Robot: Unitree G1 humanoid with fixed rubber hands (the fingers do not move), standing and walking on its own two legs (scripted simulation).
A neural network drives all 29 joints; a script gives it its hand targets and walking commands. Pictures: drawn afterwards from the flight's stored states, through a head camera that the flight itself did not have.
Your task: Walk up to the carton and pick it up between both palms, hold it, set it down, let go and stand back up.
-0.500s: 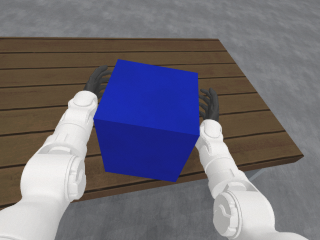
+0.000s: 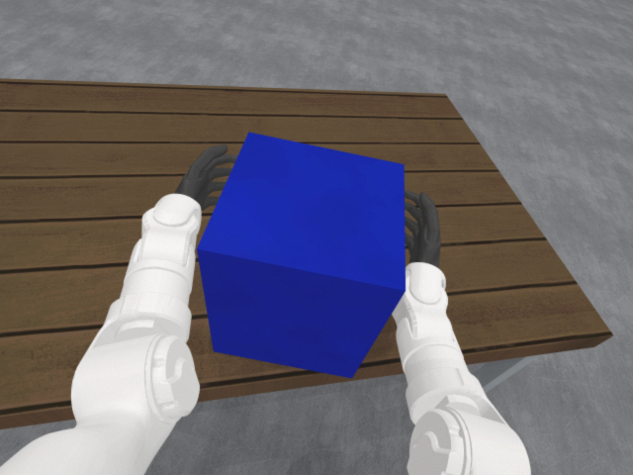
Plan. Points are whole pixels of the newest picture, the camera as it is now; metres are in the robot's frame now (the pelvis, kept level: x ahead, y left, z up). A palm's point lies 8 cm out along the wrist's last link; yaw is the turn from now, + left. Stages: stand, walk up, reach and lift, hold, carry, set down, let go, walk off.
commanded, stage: reach and lift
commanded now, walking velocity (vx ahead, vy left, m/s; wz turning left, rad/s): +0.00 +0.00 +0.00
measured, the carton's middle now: (303, 263) +0.38 -0.02 +0.03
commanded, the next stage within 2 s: none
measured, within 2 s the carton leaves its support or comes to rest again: leaves its support in 0.62 s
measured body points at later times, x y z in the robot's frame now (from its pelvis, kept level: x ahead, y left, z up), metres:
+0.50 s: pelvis -0.01 +0.00 +0.00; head +0.02 +0.04 +0.45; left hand +0.45 +0.12 +0.10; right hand +0.37 -0.17 +0.09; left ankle +0.01 +0.12 -0.75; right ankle -0.02 -0.15 -0.75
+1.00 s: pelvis -0.02 +0.00 +0.00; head +0.00 +0.03 +0.45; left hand +0.42 +0.12 +0.11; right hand +0.35 -0.18 +0.09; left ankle +0.01 +0.12 -0.75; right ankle -0.02 -0.15 -0.75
